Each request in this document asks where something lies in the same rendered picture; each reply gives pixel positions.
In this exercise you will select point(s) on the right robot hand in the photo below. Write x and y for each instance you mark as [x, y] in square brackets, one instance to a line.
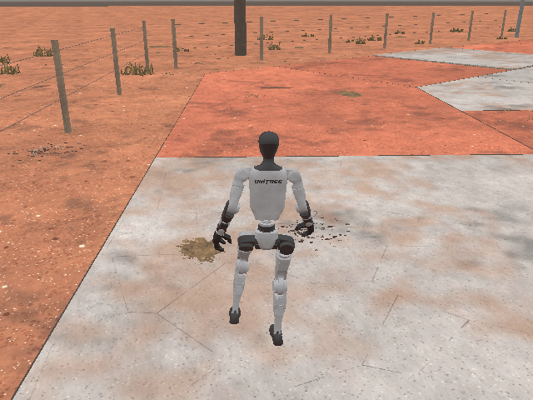
[306, 233]

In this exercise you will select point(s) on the robot left upper arm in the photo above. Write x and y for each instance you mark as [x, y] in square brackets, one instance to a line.
[241, 176]

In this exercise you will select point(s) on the robot left thigh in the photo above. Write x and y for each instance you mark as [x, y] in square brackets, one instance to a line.
[245, 244]

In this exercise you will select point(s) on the left robot hand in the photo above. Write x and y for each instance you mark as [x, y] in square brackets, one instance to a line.
[218, 239]

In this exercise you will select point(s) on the robot right upper arm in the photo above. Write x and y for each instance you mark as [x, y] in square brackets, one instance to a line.
[298, 190]

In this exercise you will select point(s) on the right robot forearm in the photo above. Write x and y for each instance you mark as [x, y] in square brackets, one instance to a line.
[306, 216]

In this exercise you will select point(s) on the left robot forearm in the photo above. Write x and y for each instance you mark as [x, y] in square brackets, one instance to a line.
[224, 221]

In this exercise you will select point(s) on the robot right shin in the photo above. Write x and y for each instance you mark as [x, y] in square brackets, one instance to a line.
[279, 306]

